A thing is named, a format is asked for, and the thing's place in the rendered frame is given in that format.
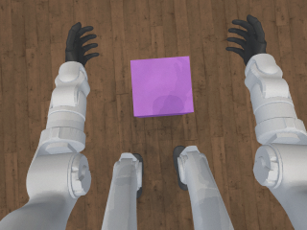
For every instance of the right robot upper arm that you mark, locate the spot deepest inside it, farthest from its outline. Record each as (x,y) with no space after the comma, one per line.
(283,169)

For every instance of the left robot upper arm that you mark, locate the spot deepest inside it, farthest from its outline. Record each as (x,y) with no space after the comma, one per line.
(55,182)

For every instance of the right robot hand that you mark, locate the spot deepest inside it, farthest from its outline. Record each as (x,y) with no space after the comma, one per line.
(254,42)

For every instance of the left robot forearm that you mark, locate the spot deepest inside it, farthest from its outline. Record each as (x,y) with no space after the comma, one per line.
(67,111)

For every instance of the right robot thigh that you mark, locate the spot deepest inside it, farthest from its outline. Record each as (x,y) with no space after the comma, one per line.
(208,209)

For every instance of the right robot forearm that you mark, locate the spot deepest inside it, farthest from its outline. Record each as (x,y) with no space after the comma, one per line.
(272,104)

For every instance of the carton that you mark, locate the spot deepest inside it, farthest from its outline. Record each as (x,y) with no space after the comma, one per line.
(161,87)

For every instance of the left robot foot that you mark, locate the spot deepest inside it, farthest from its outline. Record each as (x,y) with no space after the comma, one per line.
(139,157)

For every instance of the left robot hand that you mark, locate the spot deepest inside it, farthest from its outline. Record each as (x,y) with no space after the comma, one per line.
(75,50)

